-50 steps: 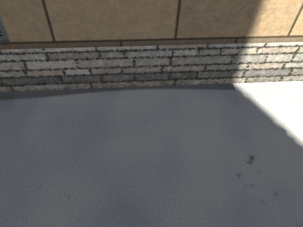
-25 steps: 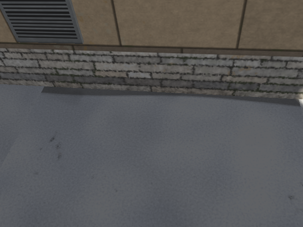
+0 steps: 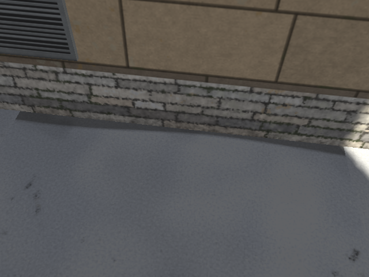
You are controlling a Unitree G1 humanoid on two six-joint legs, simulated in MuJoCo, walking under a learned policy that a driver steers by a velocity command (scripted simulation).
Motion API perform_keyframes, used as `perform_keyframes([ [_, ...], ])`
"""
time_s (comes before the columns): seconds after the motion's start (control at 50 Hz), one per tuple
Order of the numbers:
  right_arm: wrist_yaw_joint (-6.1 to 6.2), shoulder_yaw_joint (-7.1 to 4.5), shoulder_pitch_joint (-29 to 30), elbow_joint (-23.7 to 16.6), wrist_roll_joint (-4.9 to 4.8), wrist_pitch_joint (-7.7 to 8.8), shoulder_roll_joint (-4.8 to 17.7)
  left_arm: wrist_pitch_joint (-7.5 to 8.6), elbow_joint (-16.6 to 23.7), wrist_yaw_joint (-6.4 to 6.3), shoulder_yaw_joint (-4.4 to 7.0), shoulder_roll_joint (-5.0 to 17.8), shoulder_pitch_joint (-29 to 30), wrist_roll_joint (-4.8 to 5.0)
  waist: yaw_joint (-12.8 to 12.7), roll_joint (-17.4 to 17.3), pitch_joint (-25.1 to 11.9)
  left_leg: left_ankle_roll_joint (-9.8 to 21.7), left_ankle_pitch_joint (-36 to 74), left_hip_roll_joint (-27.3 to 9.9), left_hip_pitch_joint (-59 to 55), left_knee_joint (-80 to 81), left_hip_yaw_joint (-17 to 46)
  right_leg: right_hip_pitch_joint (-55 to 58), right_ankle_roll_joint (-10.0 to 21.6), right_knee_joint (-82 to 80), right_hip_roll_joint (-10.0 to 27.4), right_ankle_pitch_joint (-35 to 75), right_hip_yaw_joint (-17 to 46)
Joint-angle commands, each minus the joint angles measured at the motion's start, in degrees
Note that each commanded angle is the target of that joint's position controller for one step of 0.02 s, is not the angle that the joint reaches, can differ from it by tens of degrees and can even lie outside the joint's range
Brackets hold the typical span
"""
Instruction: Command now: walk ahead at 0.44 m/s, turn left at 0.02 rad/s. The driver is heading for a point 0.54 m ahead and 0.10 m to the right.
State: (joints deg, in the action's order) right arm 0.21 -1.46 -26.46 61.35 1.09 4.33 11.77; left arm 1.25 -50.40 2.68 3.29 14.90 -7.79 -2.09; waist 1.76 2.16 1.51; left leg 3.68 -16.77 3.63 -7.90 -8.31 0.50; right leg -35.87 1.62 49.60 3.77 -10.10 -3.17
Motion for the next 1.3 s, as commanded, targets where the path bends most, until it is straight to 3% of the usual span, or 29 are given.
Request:
perform_keyframes([
  [0.02,0.35,-0.87,-1.25,-1.37,0.01,1.02,7.85,0.74,7.26,0.26,-0.8,0.81,11.21,0.43,0.99,-8.36,8.06,7.15,32.14,-13.61,8.41,2.33,4.7,0.07,0.69,-8.37,-1.87,3.89,-3.15],
  [0.08,0.72,-0.87,-0.45,-1.01,-0.14,1.15,9.25,0.75,7.27,-0.62,-0.38,2.3,8.52,0.52,-1.39,-8.55,5.85,5.81,48.43,-15.2,5.54,-2.51,3.09,8.5,3.99,-13.45,-4.57,2.41,-4.27],
  [0.12,1.02,-1.17,0.5,-1.04,0.22,0.81,10.53,1.26,3.65,-1.67,0.91,4.9,-3.16,0.76,-6.7,-8.57,-1.24,4.04,61.6,-14.96,3.83,-17.26,1.67,21.22,5.92,-16.29,-7.6,-0.01,-4.0],
  [0.14,0.97,-1.18,1.31,-1.25,0.03,0.57,10.66,1.77,0.56,-2.33,1.71,6.26,-12.43,0.46,-10.82,-7.28,-5.93,3.1,55.94,-12.98,8.87,-29.35,0.2,33.52,7.0,-20.45,-6.88,1.81,-2.95],
  [0.16,0.63,-0.39,-0.45,-2.64,-0.09,0.52,7.72,2.16,-1.07,-3.11,2.91,10.99,-20.98,-0.89,-12.36,-0.87,-12.8,2.61,33.28,-9.49,20.09,-46.82,-1.51,47.1,9.15,-22.19,6.12,-9.69,11.4],
  [0.18,0.01,0.42,-7.07,-3.14,-1.69,0.42,1.33,2.11,-1.31,-2.6,3.47,14.8,-21.11,-1.32,-7.58,11.94,-18.7,0.87,-12.99,1.72,37.31,-66.68,-0.48,55.99,16.66,-31.23,21.08,-13.97,41.98],
  [0.2,0.08,-1.22,-1.26,-3.58,-0.38,0.34,7.79,1.85,-1.04,-2.1,3.09,11.79,-16.02,1.0,-6.96,3.03,-12.84,2.28,-9.14,-1.37,41.01,-70.08,5.7,48.44,15.45,-35.32,18.05,-17.14,42.97],
  [0.24,-0.46,-1.3,4.76,-5.45,-0.29,0.77,6.76,2.72,-0.07,-1.71,1.24,5.12,-7.07,1.13,-3.34,-1.22,-1.18,2.79,-0.22,-6.32,40.3,-65.09,3.64,33.3,13.07,-38.05,13.86,-8.5,26.56],
  [0.3,-1.45,-1.1,3.54,-4.9,0.99,-1.09,3.99,4.06,-2.2,-2.05,0.0,1.86,-7.9,1.14,0.18,0.8,0.52,1.5,1.45,-8.5,34.32,-59.15,2.4,25.07,10.65,-40.64,9.07,2.47,15.71],
  [0.42,-2.32,-1.22,16.5,-9.38,1.11,-2.38,3.97,4.9,-5.27,-2.27,-0.08,3.1,-15.17,1.59,-1.24,0.14,4.67,-1.66,11.1,-10.52,45.66,-47.22,-1.46,27.93,10.62,-44.81,6.65,8.47,9.05],
  [0.54,-2.39,-0.3,28.72,-13.68,0.49,-1.75,2.71,4.8,-7.63,-2.83,-0.69,2.73,-21.73,1.59,-4.79,0.69,5.04,-2.19,18.76,-7.47,43.91,-30.07,-4.96,34.0,9.02,-42.24,5.68,22.2,6.43],
  [0.62,-1.34,0.17,29.33,-14.54,1.21,-0.66,2.44,4.55,-8.49,-4.04,-0.69,3.87,-20.8,0.89,-3.86,1.0,3.81,-0.52,14.92,-4.17,39.39,-23.25,-5.78,40.35,7.96,-34.28,7.43,43.22,5.46],
  [0.66,-0.67,-0.73,19.97,-11.63,0.95,0.43,5.45,5.17,-8.61,-4.58,-0.03,5.63,-18.15,1.07,0.21,3.33,-1.24,1.72,12.85,-1.67,29.16,-20.01,-4.8,42.15,6.02,-25.46,6.57,51.11,5.23],
  [0.68,-0.06,-1.33,12.34,-9.37,1.41,1.56,7.01,4.93,-8.66,-4.58,0.12,5.8,-17.33,1.74,3.98,2.02,-4.54,2.75,19.61,-2.42,19.92,-14.32,-3.97,40.24,4.71,-15.84,4.52,46.74,4.25],
  [0.7,0.69,-1.86,5.83,-7.65,2.43,2.15,9.52,4.96,-7.66,-4.43,-0.7,3.9,-16.83,2.65,6.37,0.19,-11.43,4.37,32.39,-10.12,6.28,-16.9,1.22,32.33,3.92,-3.97,2.47,32.04,3.19],
  [0.72,0.83,-3.22,2.21,-7.16,3.45,1.99,15.21,4.6,-7.53,-4.45,-2.09,-3.4,-26.75,5.88,2.04,-14.1,-21.55,15.15,64.52,-29.51,-13.7,-22.28,22.17,15.06,1.24,16.99,-5.74,-11.23,-0.29],
  [0.74,0.41,-3.42,3.24,-7.03,-0.25,0.93,12.38,3.75,-9.72,-4.62,-0.92,1.92,-25.06,5.28,3.36,-8.59,-24.6,18.06,65.25,-29.51,-12.14,-18.66,27.39,11.22,1.55,24.17,-7.78,-22.24,5.96],
  [0.78,0.59,-2.0,13.9,-8.25,-0.85,0.72,7.75,3.42,-7.74,-4.37,-0.58,2.26,-15.19,2.39,0.06,-5.23,-8.85,13.4,53.46,-23.55,3.62,-11.96,15.98,8.34,1.06,21.6,-3.47,-14.73,8.04],
  [0.8,0.79,-1.29,15.41,-7.86,-0.78,1.11,5.81,2.81,-7.59,-3.99,-0.7,1.56,-13.17,1.75,-0.97,-5.0,-5.16,11.62,53.92,-21.28,8.94,-9.8,11.41,9.5,0.49,19.15,-2.24,-12.79,7.75],
  [0.84,0.91,-0.73,16.39,-5.82,-1.25,2.25,5.43,0.82,-7.62,-3.61,-0.99,0.1,-12.73,-0.14,-3.97,-2.99,-4.83,8.81,51.4,-18.36,16.65,-7.3,6.29,17.33,-0.54,12.85,-2.0,-10.17,6.3],
  [0.88,0.48,-0.07,17.16,-4.55,-1.53,3.38,5.48,-1.31,-8.72,-3.88,-1.71,-2.62,-14.81,0.21,-6.42,-3.95,-6.04,7.82,51.05,-16.58,21.09,-7.42,2.68,23.2,-1.35,5.87,-2.47,-10.34,5.46],
  [0.94,0.46,-0.09,17.59,-3.65,-0.5,2.61,7.47,-3.01,-7.89,-5.11,-2.12,-0.96,-9.78,0.75,-5.37,-8.44,-5.22,7.26,33.07,-14.94,23.54,-5.82,2.25,24.14,-2.08,-6.35,-2.35,-10.25,3.58],
  [1.0,0.45,-0.73,16.28,-2.88,-0.33,0.61,9.23,-2.6,-7.03,-5.45,-2.36,0.33,-4.34,0.86,-2.53,-9.75,-3.53,6.68,3.25,-14.69,25.21,-1.83,5.94,24.58,-2.18,-12.92,-1.82,-7.85,2.87],
  [1.04,0.46,-0.4,16.73,-2.03,-0.89,-0.41,8.36,-1.74,-6.8,-5.37,-2.88,0.0,-3.48,1.18,-3.14,-8.1,-2.03,5.7,-4.68,-14.93,26.85,-1.27,7.34,27.11,-2.14,-19.01,-1.21,-5.44,2.92],
  [1.1,0.23,0.11,15.83,-1.06,-1.36,-0.33,7.13,0.71,-7.72,-5.45,-3.28,1.28,-4.93,0.54,-3.46,-3.81,-0.46,0.9,-3.05,-12.16,27.84,-5.19,6.86,33.19,-1.97,-31.17,3.86,1.34,8.06],
  [1.12,0.18,0.1,13.23,-0.52,-1.73,-0.8,5.93,1.39,-7.76,-5.17,-2.72,4.14,-2.74,1.37,-0.42,1.49,1.32,-0.81,0.08,-8.39,25.05,-5.3,3.55,26.1,-0.95,-30.64,4.61,-0.78,10.78],
  [1.14,0.34,-0.03,13.08,0.21,-1.2,-1.27,6.82,1.99,-7.81,-4.64,-2.91,2.94,-2.22,2.03,-0.37,2.42,1.15,-1.33,3.6,-8.26,19.38,-6.94,2.68,22.15,-0.85,-31.82,3.96,-2.3,10.41],
  [1.18,0.34,0.23,13.17,0.64,-1.27,-1.28,6.7,2.93,-8.62,-4.09,-3.69,0.6,-2.88,2.41,-0.09,2.05,0.1,-1.44,7.52,-8.68,16.08,-8.22,2.99,22.25,-1.4,-32.94,3.29,-0.37,9.26],
  [1.3,0.12,0.49,14.58,1.92,-1.41,0.05,6.35,3.22,-9.33,-4.45,-3.95,0.86,-3.88,2.3,-0.71,-0.21,-0.27,-1.54,10.43,-9.3,15.51,-8.39,3.07,24.57,-1.08,-32.95,3.28,2.54,8.95],
])
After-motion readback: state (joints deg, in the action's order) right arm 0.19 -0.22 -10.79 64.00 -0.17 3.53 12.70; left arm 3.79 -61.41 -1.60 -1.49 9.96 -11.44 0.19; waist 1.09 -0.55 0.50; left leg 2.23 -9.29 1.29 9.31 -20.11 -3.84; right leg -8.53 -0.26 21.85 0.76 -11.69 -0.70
